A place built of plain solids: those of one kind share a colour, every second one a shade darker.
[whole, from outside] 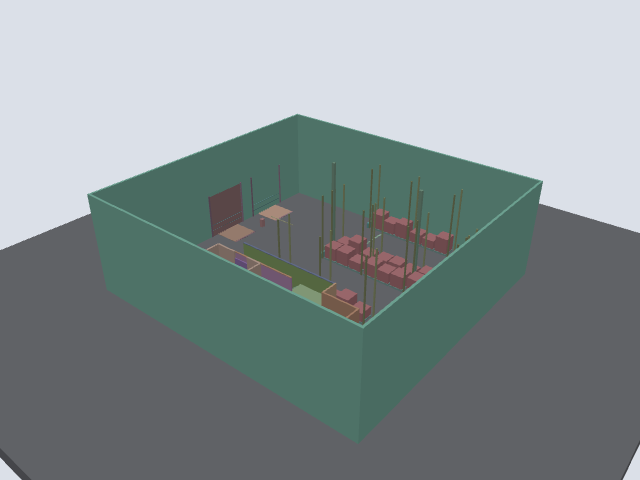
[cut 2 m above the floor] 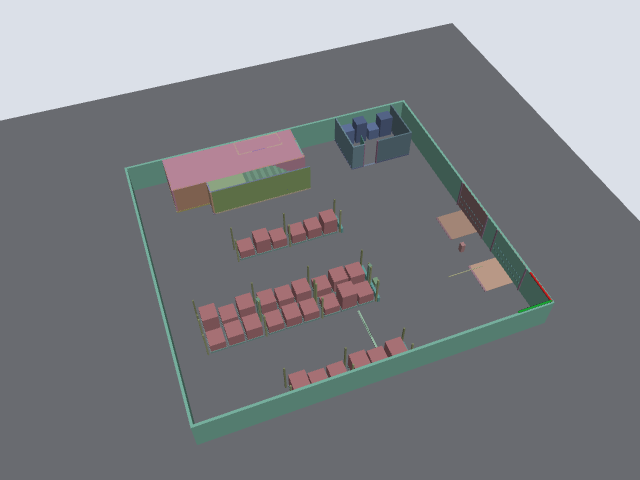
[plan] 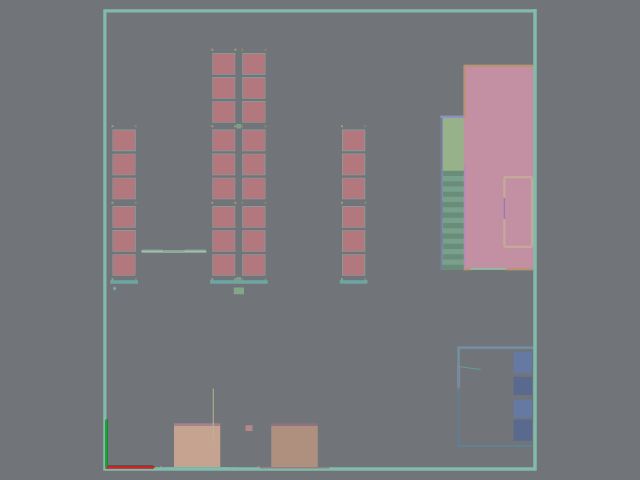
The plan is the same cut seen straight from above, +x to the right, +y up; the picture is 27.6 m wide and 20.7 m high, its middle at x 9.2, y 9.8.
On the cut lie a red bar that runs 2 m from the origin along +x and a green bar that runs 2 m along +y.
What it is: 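Racking aisles and the goods-in floor of a storage hall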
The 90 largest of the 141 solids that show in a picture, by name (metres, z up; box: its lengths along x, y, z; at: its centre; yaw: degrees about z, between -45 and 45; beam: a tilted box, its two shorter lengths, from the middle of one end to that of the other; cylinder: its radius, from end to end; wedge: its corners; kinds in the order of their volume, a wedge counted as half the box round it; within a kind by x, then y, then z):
{
 "mezz_deck_1": {"box": [3.0, 8.84, 3.91], "at": [16.9, 12.93, 1.9]},
 "wall_1": {"box": [0.15, 19.91, 6.81], "at": [-0.07, 9.8, 3.35]},
 "wall_2": {"box": [18.7, 0.15, 6.81], "at": [9.2, -0.07, 3.35]},
 "wall_3": {"box": [18.7, 0.15, 6.81], "at": [9.2, 19.68, 3.35]},
 "wall_4": {"box": [0.15, 19.91, 6.81], "at": [18.48, 9.8, 3.35]},
 "row_load_1": {"box": [0.95, 0.89, 1.2], "at": [0.75, 8.72, 0.74]},
 "row_load_2": {"box": [0.95, 0.89, 0.88], "at": [0.75, 9.76, 0.58]},
 "row_load_3": {"box": [0.95, 0.89, 1.12], "at": [0.75, 10.8, 0.7]},
 "row_load_4": {"box": [0.95, 0.89, 0.74], "at": [0.75, 12.02, 0.51]},
 "row_load_5": {"box": [0.95, 0.89, 0.64], "at": [0.75, 13.06, 0.46]},
 "row_load_6": {"box": [0.95, 0.89, 1.14], "at": [0.75, 14.1, 0.71]},
 "row_load_7": {"box": [0.95, 0.89, 0.71], "at": [5.05, 8.72, 0.5]},
 "row_load_8": {"box": [0.95, 0.89, 1.21], "at": [5.05, 9.76, 0.74]},
 "row_load_9": {"box": [0.95, 0.89, 0.56], "at": [5.05, 10.8, 0.42]},
 "row_load_10": {"box": [0.95, 0.89, 0.68], "at": [5.05, 12.02, 0.48]},
 "row_load_11": {"box": [0.95, 0.89, 0.76], "at": [5.05, 13.06, 0.52]},
 "row_load_12": {"box": [0.95, 0.89, 0.61], "at": [5.05, 14.1, 0.44]},
 "row_load_13": {"box": [0.95, 0.89, 0.9], "at": [5.05, 15.32, 0.59]},
 "row_load_14": {"box": [0.95, 0.89, 0.79], "at": [5.05, 16.36, 0.53]},
 "row_load_15": {"box": [0.95, 0.89, 0.57], "at": [5.05, 17.4, 0.43]},
 "row_load_16": {"box": [0.95, 0.89, 0.92], "at": [6.35, 8.72, 0.6]},
 "row_load_17": {"box": [0.95, 0.89, 0.99], "at": [6.35, 9.76, 0.63]},
 "row_load_18": {"box": [0.95, 0.89, 0.63], "at": [6.35, 10.8, 0.45]},
 "row_load_19": {"box": [0.95, 0.89, 0.92], "at": [6.35, 12.02, 0.6]},
 "row_load_20": {"box": [0.95, 0.89, 0.78], "at": [6.35, 13.06, 0.53]},
 "row_load_21": {"box": [0.95, 0.89, 0.89], "at": [6.35, 14.1, 0.59]},
 "row_load_22": {"box": [0.95, 0.89, 1.08], "at": [6.35, 15.32, 0.68]},
 "row_load_23": {"box": [0.95, 0.89, 0.57], "at": [6.35, 16.36, 0.42]},
 "row_load_24": {"box": [0.95, 0.89, 1.14], "at": [6.35, 17.4, 0.71]},
 "row_load_25": {"box": [0.95, 0.89, 1.12], "at": [10.65, 8.72, 0.7]},
 "row_load_26": {"box": [0.95, 0.89, 0.8], "at": [10.65, 9.76, 0.54]},
 "row_load_27": {"box": [0.95, 0.89, 0.73], "at": [10.65, 10.8, 0.51]},
 "row_load_28": {"box": [0.95, 0.89, 0.7], "at": [10.65, 12.02, 0.49]},
 "row_load_29": {"box": [0.95, 0.89, 1.08], "at": [10.65, 13.06, 0.68]},
 "row_load_30": {"box": [0.95, 0.89, 0.61], "at": [10.65, 14.1, 0.44]},
 "mezz_head_landing_1": {"box": [0.9, 2.28, 3.91], "at": [14.95, 13.92, 1.9]},
 "mezz_steps_1": {"box": [0.9, 0.23, 1.01], "at": [14.95, 9.52, 0.46]},
 "mezz_steps_2": {"box": [0.9, 0.23, 1.21], "at": [14.95, 9.75, 0.55]},
 "mezz_steps_3": {"box": [0.9, 0.23, 1.4], "at": [14.95, 9.97, 0.65]},
 "mezz_steps_4": {"box": [0.9, 0.23, 1.59], "at": [14.95, 10.2, 0.75]},
 "mezz_steps_5": {"box": [0.9, 0.23, 1.79], "at": [14.95, 10.42, 0.84]},
 "mezz_steps_6": {"box": [0.9, 0.23, 1.98], "at": [14.95, 10.65, 0.94]},
 "mezz_steps_7": {"box": [0.9, 0.23, 2.17], "at": [14.95, 10.87, 1.04]},
 "mezz_steps_8": {"box": [0.9, 0.23, 2.36], "at": [14.95, 11.1, 1.13]},
 "mezz_steps_9": {"box": [0.9, 0.23, 2.56], "at": [14.95, 11.32, 1.23]},
 "mezz_steps_10": {"box": [0.9, 0.23, 2.75], "at": [14.95, 11.55, 1.32]},
 "mezz_steps_11": {"box": [0.9, 0.23, 2.94], "at": [14.95, 11.77, 1.42]},
 "mezz_steps_12": {"box": [0.9, 0.23, 3.13], "at": [14.95, 12.0, 1.52]},
 "mezz_steps_13": {"box": [0.9, 0.23, 3.33], "at": [14.95, 12.22, 1.61]},
 "mezz_steps_14": {"box": [0.9, 0.23, 3.52], "at": [14.95, 12.45, 1.71]},
 "mezz_steps_15": {"box": [0.9, 0.23, 3.71], "at": [14.95, 12.67, 1.81]},
 "mezz_par_whole_1": {"box": [0.1, 4.4, 4.91], "at": [15.45, 10.81, 2.4]},
 "mezz_par_whole_2": {"box": [0.1, 2.19, 4.91], "at": [15.45, 16.15, 2.4]},
 "mezz_par_whole_3": {"box": [3.0, 0.1, 4.91], "at": [16.9, 17.3, 2.4]},
 "mezz_par_whole_4": {"box": [1.2, 0.1, 4.91], "at": [17.8, 8.56, 2.4]},
 "office_1": {"box": [0.1, 1.2, 6.41], "at": [17.15, 10.11, 3.15]},
 "office_2": {"box": [0.1, 0.9, 6.41], "at": [17.15, 12.06, 3.15]},
 "office_3": {"box": [1.2, 0.1, 6.41], "at": [17.75, 9.51, 3.15]},
 "office_4": {"box": [1.2, 0.1, 6.41], "at": [17.75, 12.51, 3.15]},
 "office_5": {"box": [0.1, 3.0, 6.41], "at": [18.35, 11.01, 3.15]},
 "room_stock_1": {"box": [0.8, 0.91, 1.61], "at": [17.94, 1.6, 0.75]},
 "room_stock_2": {"box": [0.8, 0.78, 0.87], "at": [17.94, 2.52, 0.39]},
 "room_stock_3": {"box": [0.8, 0.78, 1.72], "at": [17.94, 3.51, 0.81]},
 "room_stock_4": {"box": [0.8, 0.94, 1.31], "at": [17.94, 4.52, 0.6]},
 "mezz_cheek_whole_1": {"box": [0.1, 6.55, 4.91], "at": [14.45, 11.78, 2.4]},
 "mezz_cheek_1": {"box": [0.1, 6.55, 4.87], "at": [14.45, 11.78, 2.38]},
 "room_wall_1": {"box": [0.1, 2.51, 2.43], "at": [15.17, 2.13, 1.16]},
 "room_wall_2": {"box": [0.1, 0.83, 2.43], "at": [15.17, 4.8, 1.16]},
 "room_wall_3": {"box": [3.18, 0.1, 2.43], "at": [16.81, 0.92, 1.16]},
 "room_wall_4": {"box": [3.18, 0.1, 2.43], "at": [16.81, 5.16, 1.16]},
 "mezz_par_1": {"box": [0.1, 4.4, 4.87], "at": [15.45, 10.81, 2.38]},
 "row_pal_1": {"box": [1.0, 0.94, 0.19], "at": [0.75, 8.72, 0.04]},
 "row_pal_2": {"box": [1.0, 0.94, 0.19], "at": [0.75, 9.76, 0.04]},
 "row_pal_3": {"box": [1.0, 0.94, 0.19], "at": [0.75, 10.8, 0.04]},
 "row_pal_4": {"box": [1.0, 0.94, 0.19], "at": [0.75, 12.02, 0.04]},
 "row_pal_5": {"box": [1.0, 0.94, 0.19], "at": [0.75, 14.1, 0.04]},
 "row_pal_6": {"box": [1.0, 0.94, 0.19], "at": [5.05, 8.72, 0.04]},
 "row_pal_7": {"box": [1.0, 0.94, 0.19], "at": [5.05, 9.76, 0.04]},
 "row_pal_8": {"box": [1.0, 0.94, 0.19], "at": [5.05, 10.8, 0.04]},
 "row_pal_9": {"box": [1.0, 0.94, 0.19], "at": [6.35, 8.72, 0.04]},
 "row_pal_10": {"box": [1.0, 0.94, 0.19], "at": [6.35, 9.76, 0.04]},
 "row_pal_11": {"box": [1.0, 0.94, 0.19], "at": [6.35, 10.8, 0.04]},
 "column_row_1": {"box": [0.2, 0.2, 6.81], "at": [5.7, 8.11, 3.35]},
 "column_row_2": {"box": [0.2, 0.2, 6.81], "at": [5.7, 14.71, 3.35]},
 "mezz_landing_whole_1": {"box": [1.0, 0.1, 4.91], "at": [14.9, 15.11, 2.4]},
 "shutter_1": {"box": [3.0, 0.05, 3.25], "at": [8.1, -0.03, 1.57]},
 "mezz_landing_1": {"box": [1.0, 0.1, 4.87], "at": [14.9, 15.11, 2.38]},
 "leveller_1": {"box": [2.0, 1.78, 0.07], "at": [3.9, 0.89, -0.02]},
 "leveller_2": {"box": [2.0, 1.78, 0.07], "at": [8.1, 0.89, -0.02]},
 "office_door_leaf_1": {"box": [0.06, 0.9, 6.01], "at": [17.15, 11.16, 2.95]}
}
